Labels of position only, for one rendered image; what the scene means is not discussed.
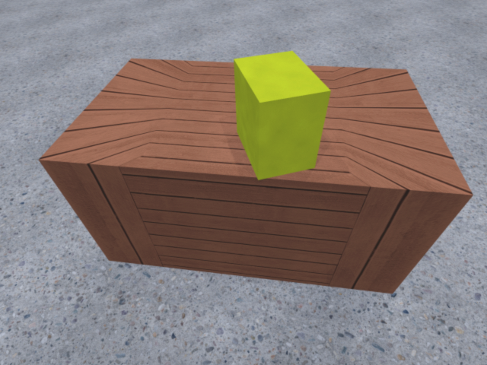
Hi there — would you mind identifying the carton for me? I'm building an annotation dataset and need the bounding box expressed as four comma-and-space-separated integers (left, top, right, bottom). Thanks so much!
234, 51, 331, 180

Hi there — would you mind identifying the pedestal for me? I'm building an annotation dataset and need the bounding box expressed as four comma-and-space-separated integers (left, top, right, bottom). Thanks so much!
39, 59, 473, 294

